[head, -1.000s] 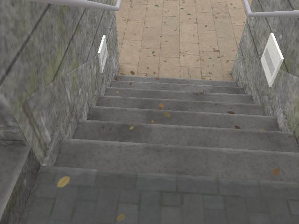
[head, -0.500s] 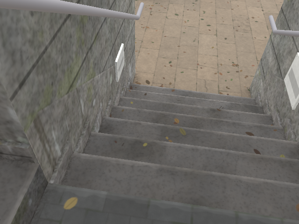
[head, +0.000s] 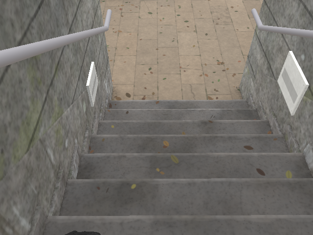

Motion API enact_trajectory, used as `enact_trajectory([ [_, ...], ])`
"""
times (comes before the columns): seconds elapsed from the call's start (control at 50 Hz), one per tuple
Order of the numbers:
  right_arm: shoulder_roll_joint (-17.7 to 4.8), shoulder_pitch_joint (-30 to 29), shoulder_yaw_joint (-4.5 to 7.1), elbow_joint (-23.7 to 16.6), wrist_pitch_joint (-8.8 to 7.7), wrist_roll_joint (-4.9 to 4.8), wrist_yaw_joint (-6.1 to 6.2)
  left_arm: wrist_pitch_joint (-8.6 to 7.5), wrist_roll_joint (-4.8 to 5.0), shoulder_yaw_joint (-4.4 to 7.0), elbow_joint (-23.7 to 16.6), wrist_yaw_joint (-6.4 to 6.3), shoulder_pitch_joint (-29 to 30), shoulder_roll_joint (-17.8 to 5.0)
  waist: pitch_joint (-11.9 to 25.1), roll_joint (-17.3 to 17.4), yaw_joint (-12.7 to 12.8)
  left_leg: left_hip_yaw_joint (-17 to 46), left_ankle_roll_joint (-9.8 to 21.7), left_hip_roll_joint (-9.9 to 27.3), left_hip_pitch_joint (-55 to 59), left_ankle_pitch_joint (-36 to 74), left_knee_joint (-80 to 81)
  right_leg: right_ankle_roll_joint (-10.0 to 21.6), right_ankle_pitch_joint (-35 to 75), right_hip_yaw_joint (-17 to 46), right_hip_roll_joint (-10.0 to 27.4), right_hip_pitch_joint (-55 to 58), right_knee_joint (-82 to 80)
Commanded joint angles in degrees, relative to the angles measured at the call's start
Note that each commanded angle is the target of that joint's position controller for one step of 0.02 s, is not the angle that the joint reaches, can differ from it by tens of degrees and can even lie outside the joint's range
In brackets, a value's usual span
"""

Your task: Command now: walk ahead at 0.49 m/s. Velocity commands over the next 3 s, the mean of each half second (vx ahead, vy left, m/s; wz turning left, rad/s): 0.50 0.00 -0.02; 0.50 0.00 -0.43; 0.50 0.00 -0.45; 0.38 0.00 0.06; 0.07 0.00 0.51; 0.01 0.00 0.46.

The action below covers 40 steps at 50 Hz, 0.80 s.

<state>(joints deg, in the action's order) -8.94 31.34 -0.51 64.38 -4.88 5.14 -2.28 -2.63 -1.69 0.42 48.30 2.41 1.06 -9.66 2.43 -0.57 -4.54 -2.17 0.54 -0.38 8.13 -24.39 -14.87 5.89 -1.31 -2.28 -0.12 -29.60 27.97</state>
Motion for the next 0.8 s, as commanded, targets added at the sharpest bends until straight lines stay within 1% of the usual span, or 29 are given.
enact_trajectory([
  [0.02,-3.2,8.1,-0.38,-3.4,-1.40,1.51,-1.20,-1.40,1.78,3.81,7.1,-1.18,-32.6,-12.6,21.7,-11.1,12.7,0.0,0.7,-1.2,-41.5,24.1,-38.8,18.4,0.3,25.5,16.3,63.9,-2.5],
  [0.04,-4.8,1.3,0.46,-3.5,-1.22,-0.59,-2.23,-1.54,-0.84,3.87,12.2,-1.73,-43.2,-11.5,18.3,-6.4,17.0,6.2,2.1,-4.0,-50.3,-5.3,-57.3,17.5,-8.8,40.0,20.0,61.8,-11.1],
  [0.06,-5.3,-5.6,1.43,-6.1,-1.67,-2.12,-1.61,-3.09,-2.33,4.66,12.1,-1.96,-35.8,-12.6,3.7,-3.6,14.5,10.2,5.0,0.3,-56.3,-2.4,-62.9,12.3,-20.6,34.0,18.6,47.0,-13.4],
  [0.08,-7.6,-9.6,2.24,-6.9,-1.90,-1.62,-0.04,-3.47,-1.97,3.59,10.4,-2.28,-26.0,-9.1,-2.8,-1.8,11.2,9.4,5.7,3.9,-54.6,1.8,-61.8,10.9,-20.4,28.2,17.0,33.3,-15.7],
  [0.1,-6.0,-9.2,2.03,-7.8,-1.36,-0.34,1.14,-3.50,-1.07,1.67,9.5,-2.60,-22.0,-3.5,0.0,-1.3,7.7,9.5,6.4,6.2,-48.8,4.6,-57.9,10.7,-14.8,23.7,15.6,27.3,-17.6],
  [0.14,-0.3,-9.0,0.68,-9.2,-0.31,0.04,1.45,-4.03,-0.26,0.59,9.7,-3.16,-20.0,0.3,-1.6,0.4,4.5,9.1,5.5,8.6,-42.7,7.3,-53.3,9.7,-6.6,17.8,13.7,18.2,-19.7],
  [0.2,-1.6,-11.8,0.80,-10.3,0.40,-1.29,0.69,-5.79,-0.91,1.00,9.9,-2.82,-21.8,-2.6,-4.1,-1.4,4.7,4.7,3.6,8.2,-42.2,11.8,-44.2,9.6,-2.4,10.2,10.4,10.9,-21.8],
  [0.28,-2.0,-18.2,0.53,-13.2,1.25,-0.32,-0.82,-5.58,-2.20,0.21,11.7,0.26,-27.6,-3.9,-2.8,-2.3,5.4,0.6,3.4,5.8,-35.7,27.9,-31.5,9.1,7.2,5.9,8.1,4.8,-19.2],
  [0.3,-2.1,-13.8,0.36,-11.8,1.36,0.52,-1.43,-5.48,-3.74,-0.11,12.5,0.73,-29.3,-4.5,-2.7,-3.5,3.9,1.6,2.9,5.6,-32.6,33.3,-40.7,9.6,9.9,6.6,8.8,2.7,-15.6],
  [0.36,-6.5,-15.2,2.05,-13.4,1.76,0.33,-0.40,-5.72,-3.68,-0.91,14.7,-0.55,-34.0,-3.5,-1.9,-2.5,4.9,4.4,2.5,7.0,-46.9,26.6,-39.8,10.0,14.2,10.0,12.4,18.6,-7.8],
  [0.44,-5.1,-22.4,2.44,-17.8,0.81,-0.24,0.98,-4.90,-3.18,-1.12,16.9,-1.90,-38.8,-3.2,-2.4,-3.1,6.7,1.6,3.2,5.5,-46.9,13.4,-35.9,8.9,21.4,11.9,13.9,23.3,0.4],
  [0.46,-5.4,-19.5,2.84,-17.4,0.43,-0.10,1.26,-4.78,-2.95,-0.90,14.4,-1.36,-33.1,-4.5,-1.7,-2.3,4.2,-0.7,3.4,3.7,-35.0,10.6,-34.7,8.0,23.1,9.8,12.0,14.5,2.7],
  [0.48,-6.2,-8.6,3.69,-14.1,-0.16,-0.37,1.56,-4.83,-2.57,-0.36,12.0,-0.31,-27.0,-6.7,0.1,-0.4,-1.6,-3.2,3.9,0.8,-15.2,11.6,-33.4,7.3,25.5,7.7,8.9,0.1,10.6],
  [0.5,-10.1,7.1,5.83,-9.2,-1.02,-0.76,1.78,-4.90,-1.89,1.05,9.8,0.93,-22.6,-10.4,2.2,5.3,-8.9,-4.9,5.0,-1.5,1.3,11.6,-28.6,6.4,21.0,4.0,3.1,-12.0,27.6],
  [0.52,-13.1,14.2,5.62,-6.0,-2.05,-0.89,2.06,-4.84,-2.80,0.67,8.9,2.14,-25.4,-5.4,8.7,18.1,-7.8,14.5,15.7,12.6,9.3,32.7,-19.7,2.2,-28.9,0.0,-5.3,-19.9,56.6],
  [0.54,-10.7,15.8,3.68,-6.5,-3.20,0.34,1.08,-5.93,-1.53,-0.03,5.0,1.61,-26.2,0.6,10.4,12.7,-5.4,36.5,25.6,22.7,5.4,35.4,-10.7,3.4,-33.3,13.1,-7.8,-27.6,59.9],
  [0.56,-9.1,5.6,3.58,-6.8,-4.20,0.66,1.12,-5.98,-0.94,0.51,1.0,0.67,-16.8,-1.2,-4.3,5.9,-2.4,38.0,25.3,27.8,-5.2,27.0,-10.1,3.3,-25.7,15.4,-3.3,-38.0,59.5],
  [0.58,-5.1,2.1,2.46,-6.7,-3.85,-1.64,1.63,-4.81,-2.15,0.93,2.0,-0.87,-19.4,-3.2,-1.7,2.2,0.1,33.5,23.0,27.0,-10.9,24.7,-13.1,2.0,-20.6,13.6,1.1,-36.1,60.7],
  [0.6,-1.4,-0.1,1.12,-7.1,-3.07,-1.64,1.93,-3.62,-2.64,1.17,3.8,-1.43,-22.7,-2.5,1.1,-1.6,2.7,24.4,20.3,22.7,-16.9,24.6,-15.0,1.1,-15.1,12.0,2.3,-31.7,58.5],
  [0.62,2.9,-6.3,-0.49,-9.5,-2.66,-0.78,2.23,-2.67,-3.81,0.38,4.5,-1.48,-24.2,-0.2,-1.6,-0.1,5.8,17.5,16.7,19.8,-27.3,27.6,-14.6,0.6,-9.4,11.1,4.4,-24.9,51.5],
  [0.64,3.8,-12.6,-1.21,-11.3,-2.07,-0.05,3.14,-2.03,-5.62,-0.74,6.2,-0.37,-27.7,3.0,-4.3,0.6,9.1,10.1,13.4,14.5,-38.3,23.2,-15.4,0.8,1.0,9.1,6.2,-16.7,43.1],
  [0.66,1.4,-12.9,-1.11,-11.8,-2.20,0.16,3.73,-2.05,-5.28,-0.33,7.4,0.74,-29.4,2.6,-3.7,2.9,9.7,5.0,12.7,12.2,-45.5,20.8,-15.3,-0.3,3.9,4.1,4.5,-8.8,42.1],
  [0.68,5.1,-11.0,-2.39,-12.2,-3.02,0.32,5.37,-3.06,-6.16,-0.22,6.4,1.96,-25.8,0.8,-2.1,-0.5,6.7,1.1,9.6,9.0,-42.7,12.1,-18.5,-0.2,22.6,5.6,6.6,-9.1,28.7],
  [0.7,3.7,-3.8,-2.62,-9.4,-3.65,-0.12,6.06,-3.47,-5.43,0.52,5.6,2.28,-21.0,-0.8,-2.6,3.1,4.1,2.7,8.6,10.5,-39.7,9.8,-20.4,-0.8,26.3,4.6,6.3,-10.5,24.9],
  [0.72,3.0,-0.5,-2.90,-8.2,-4.43,-0.68,6.97,-3.94,-4.22,0.53,5.0,2.25,-17.9,-1.5,-2.6,1.4,2.1,-1.9,6.4,7.8,-43.0,5.4,-23.8,-1.2,35.0,1.9,5.1,-5.0,14.3],
  [0.74,-0.2,2.0,-2.62,-6.8,-4.27,-1.57,6.67,-3.57,-3.11,1.41,4.6,2.60,-15.3,-3.5,-3.7,3.0,2.1,-3.0,5.5,7.2,-47.7,3.2,-22.3,-2.0,30.4,-2.2,2.3,3.6,11.3],
  [0.76,-3.3,2.4,-2.06,-5.8,-3.93,-0.45,5.44,-3.27,-3.12,0.94,2.9,2.84,-12.6,-3.1,-6.4,2.8,1.8,-2.0,6.2,8.6,-51.0,-1.0,-23.6,-2.4,29.3,-3.0,1.8,9.2,10.8],
  [0.78,-4.2,1.4,-2.22,-6.0,-3.91,0.17,3.85,-2.88,-2.47,1.32,2.4,2.40,-11.8,-3.6,-5.8,4.2,2.8,-2.1,6.4,9.2,-54.4,-3.6,-24.2,-2.5,29.9,-3.8,0.8,15.9,14.5],
  [0.8,-4.4,0.2,-2.48,-6.2,-3.99,0.07,2.90,-1.79,-3.23,1.46,0.9,2.00,-10.6,-5.0,-8.1,3.5,3.4,-0.3,6.8,11.8,-52.0,-5.8,-25.7,-2.4,25.7,-2.8,1.4,15.1,12.9],
])
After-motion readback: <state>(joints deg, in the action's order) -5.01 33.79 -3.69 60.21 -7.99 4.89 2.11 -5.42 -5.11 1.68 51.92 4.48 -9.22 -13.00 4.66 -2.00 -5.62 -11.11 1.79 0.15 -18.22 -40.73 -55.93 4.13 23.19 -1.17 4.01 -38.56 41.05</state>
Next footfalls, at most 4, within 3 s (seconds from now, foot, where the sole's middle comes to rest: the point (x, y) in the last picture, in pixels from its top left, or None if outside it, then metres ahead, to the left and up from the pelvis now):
0.50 left None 0.34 0.13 -0.76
0.92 right None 0.54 -0.09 -0.92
1.32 left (140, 201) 0.83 0.06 -1.09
1.80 right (182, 185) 0.91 -0.19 -1.09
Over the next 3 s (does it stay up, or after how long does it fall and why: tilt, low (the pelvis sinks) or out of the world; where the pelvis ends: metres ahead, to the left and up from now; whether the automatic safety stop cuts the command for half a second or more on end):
stays up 1.07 -0.14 -0.49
